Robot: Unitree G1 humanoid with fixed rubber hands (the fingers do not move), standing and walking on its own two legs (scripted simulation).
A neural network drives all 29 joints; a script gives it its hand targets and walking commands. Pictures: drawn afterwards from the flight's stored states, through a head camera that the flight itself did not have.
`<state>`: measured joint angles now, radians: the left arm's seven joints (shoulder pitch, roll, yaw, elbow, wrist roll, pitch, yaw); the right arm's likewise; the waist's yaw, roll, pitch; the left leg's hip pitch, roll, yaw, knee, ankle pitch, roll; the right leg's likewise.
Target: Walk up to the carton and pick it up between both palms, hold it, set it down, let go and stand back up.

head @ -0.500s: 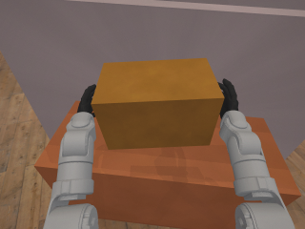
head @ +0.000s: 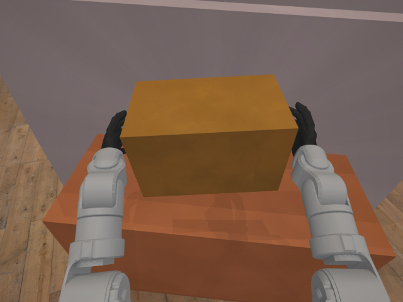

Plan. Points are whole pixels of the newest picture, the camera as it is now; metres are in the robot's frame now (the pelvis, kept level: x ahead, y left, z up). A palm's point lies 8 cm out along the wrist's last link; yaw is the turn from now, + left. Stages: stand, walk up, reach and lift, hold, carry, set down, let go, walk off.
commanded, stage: hold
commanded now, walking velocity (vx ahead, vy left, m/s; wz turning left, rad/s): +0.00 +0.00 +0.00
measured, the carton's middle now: (207, 136) +0.39 +0.00 +0.16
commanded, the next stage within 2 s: none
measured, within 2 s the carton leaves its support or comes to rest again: neither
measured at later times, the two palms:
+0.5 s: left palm (112, 146) +0.36 +0.19 +0.16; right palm (301, 142) +0.36 -0.18 +0.18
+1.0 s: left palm (113, 148) +0.35 +0.18 +0.16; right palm (301, 144) +0.36 -0.18 +0.17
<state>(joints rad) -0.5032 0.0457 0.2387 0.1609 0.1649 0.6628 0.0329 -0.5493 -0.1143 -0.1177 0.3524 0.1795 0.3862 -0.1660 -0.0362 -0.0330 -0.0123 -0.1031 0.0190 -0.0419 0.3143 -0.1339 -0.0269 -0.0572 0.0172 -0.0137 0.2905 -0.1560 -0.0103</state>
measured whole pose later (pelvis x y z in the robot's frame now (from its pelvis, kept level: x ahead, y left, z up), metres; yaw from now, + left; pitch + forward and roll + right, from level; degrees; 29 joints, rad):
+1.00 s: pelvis +0.00 +0.00 +0.00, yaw +0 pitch -5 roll -1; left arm -0.52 0.05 0.23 0.19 0.17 0.66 0.04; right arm -0.56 -0.12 -0.12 0.38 0.18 0.37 -0.17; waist -0.04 -0.02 -0.01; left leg -0.10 0.01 -0.04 0.33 -0.14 -0.02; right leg -0.05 0.01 -0.02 0.29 -0.16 -0.01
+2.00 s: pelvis +0.00 +0.01 +0.00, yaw +0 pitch -5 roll +0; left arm -0.53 0.04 0.24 0.20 0.18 0.66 0.04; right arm -0.57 -0.11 -0.14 0.40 0.15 0.36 -0.16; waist -0.04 -0.03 -0.02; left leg -0.10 0.01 -0.04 0.32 -0.14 -0.02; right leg -0.05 0.01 -0.01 0.29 -0.16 0.00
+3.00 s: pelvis +0.00 +0.00 +0.00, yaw +0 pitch -5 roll -1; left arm -0.52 0.05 0.24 0.19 0.19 0.66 0.03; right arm -0.58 -0.11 -0.13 0.41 0.17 0.35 -0.16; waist -0.04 -0.03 -0.01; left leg -0.09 0.01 -0.05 0.32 -0.14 -0.02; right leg -0.04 0.01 -0.02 0.29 -0.16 -0.01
